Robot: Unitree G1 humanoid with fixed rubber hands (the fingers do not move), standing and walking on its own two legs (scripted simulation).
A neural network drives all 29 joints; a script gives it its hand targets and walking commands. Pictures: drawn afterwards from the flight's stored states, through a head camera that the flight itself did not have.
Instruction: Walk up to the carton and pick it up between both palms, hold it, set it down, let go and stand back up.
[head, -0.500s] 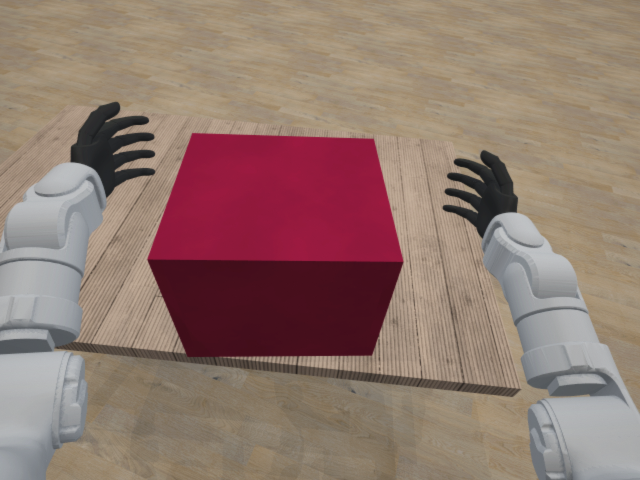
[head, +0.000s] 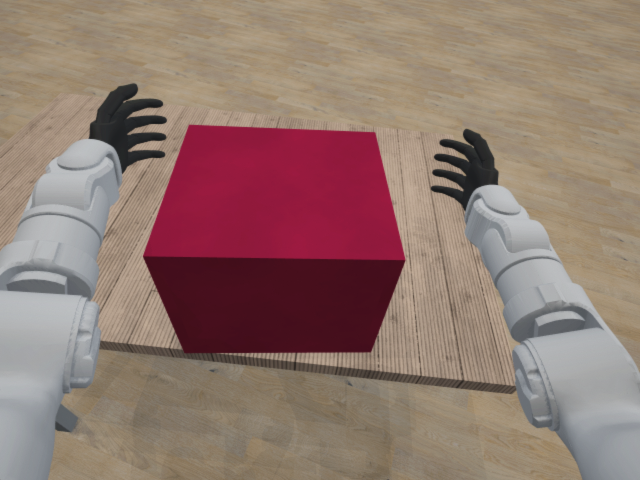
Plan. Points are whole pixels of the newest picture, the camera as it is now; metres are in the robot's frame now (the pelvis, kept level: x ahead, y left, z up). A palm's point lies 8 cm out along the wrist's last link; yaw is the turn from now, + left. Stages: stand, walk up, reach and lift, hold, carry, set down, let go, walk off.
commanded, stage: reach and lift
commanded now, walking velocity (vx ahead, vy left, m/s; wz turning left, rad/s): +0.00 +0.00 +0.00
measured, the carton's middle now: (281, 240) +0.44 +0.03 +0.04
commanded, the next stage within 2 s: none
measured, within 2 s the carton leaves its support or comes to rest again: neither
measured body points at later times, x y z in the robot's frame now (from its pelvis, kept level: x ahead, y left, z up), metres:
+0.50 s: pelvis +0.00 +0.00 -0.01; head +0.03 +0.01 +0.44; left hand +0.46 +0.22 +0.12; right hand +0.43 -0.21 +0.10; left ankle +0.01 +0.11 -0.75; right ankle +0.00 -0.12 -0.75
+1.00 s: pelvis +0.00 +0.00 -0.01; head +0.03 +0.02 +0.44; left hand +0.46 +0.21 +0.12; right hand +0.44 -0.17 +0.09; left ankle +0.01 +0.11 -0.75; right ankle +0.00 -0.12 -0.75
